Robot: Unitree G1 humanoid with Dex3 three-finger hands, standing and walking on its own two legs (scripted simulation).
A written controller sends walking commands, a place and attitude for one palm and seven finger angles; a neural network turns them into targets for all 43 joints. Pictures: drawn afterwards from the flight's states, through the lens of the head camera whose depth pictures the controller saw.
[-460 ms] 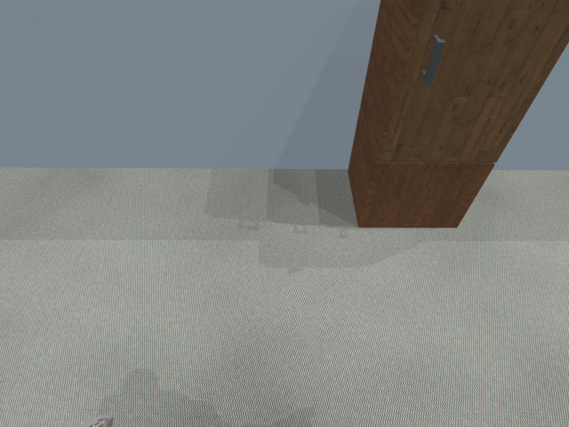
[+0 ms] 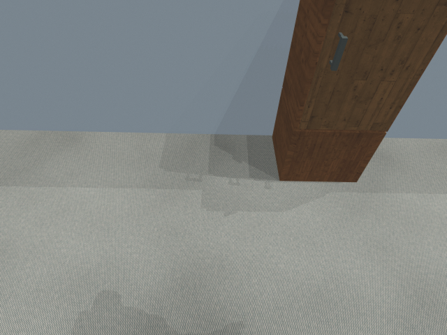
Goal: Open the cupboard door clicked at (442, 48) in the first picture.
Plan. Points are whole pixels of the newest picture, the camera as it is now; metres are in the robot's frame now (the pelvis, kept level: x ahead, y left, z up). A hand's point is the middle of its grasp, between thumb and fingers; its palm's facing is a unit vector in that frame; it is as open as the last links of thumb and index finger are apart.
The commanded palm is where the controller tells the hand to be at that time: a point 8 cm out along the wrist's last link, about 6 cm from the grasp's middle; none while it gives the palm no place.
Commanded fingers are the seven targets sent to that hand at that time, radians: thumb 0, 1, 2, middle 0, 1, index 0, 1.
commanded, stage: stand and wait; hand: left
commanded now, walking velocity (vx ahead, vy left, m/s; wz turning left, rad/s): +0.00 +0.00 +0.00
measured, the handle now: (337, 51) +1.06 -0.35 +0.04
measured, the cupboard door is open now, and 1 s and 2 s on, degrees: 0 0 0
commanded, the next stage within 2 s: look at it before walking up in 0.44 s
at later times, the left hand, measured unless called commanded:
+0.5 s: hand out of the picture +0.06 +0.24 -0.15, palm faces -0.02 -0.94 -0.33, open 7.4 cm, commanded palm none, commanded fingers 0.00 0.90 0.90 -0.20 -0.30 -0.20 -0.30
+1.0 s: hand out of the picture +0.05 +0.25 -0.15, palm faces -0.02 -0.94 -0.34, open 7.4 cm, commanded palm none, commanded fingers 0.00 0.90 0.90 -0.20 -0.30 -0.20 -0.30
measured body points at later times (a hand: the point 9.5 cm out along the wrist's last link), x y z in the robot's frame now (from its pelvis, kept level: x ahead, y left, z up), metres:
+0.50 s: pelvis -0.02 +0.00 +0.00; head -0.02 +0.00 +0.45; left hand +0.06 +0.29 -0.13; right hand +0.06 -0.30 -0.13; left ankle -0.02 +0.12 -0.74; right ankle -0.02 -0.12 -0.74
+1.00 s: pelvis -0.01 +0.00 +0.00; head -0.01 +0.00 +0.45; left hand +0.05 +0.30 -0.13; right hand +0.06 -0.30 -0.13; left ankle -0.02 +0.12 -0.74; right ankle -0.02 -0.12 -0.74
